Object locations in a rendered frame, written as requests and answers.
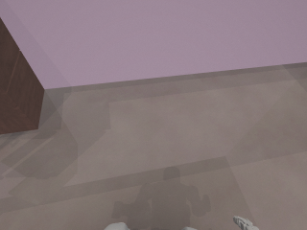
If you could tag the cupboard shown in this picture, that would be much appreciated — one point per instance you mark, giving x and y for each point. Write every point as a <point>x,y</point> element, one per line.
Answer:
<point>21,93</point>

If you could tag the right robot hand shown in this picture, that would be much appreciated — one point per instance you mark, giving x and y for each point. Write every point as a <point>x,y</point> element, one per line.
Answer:
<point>244,224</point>

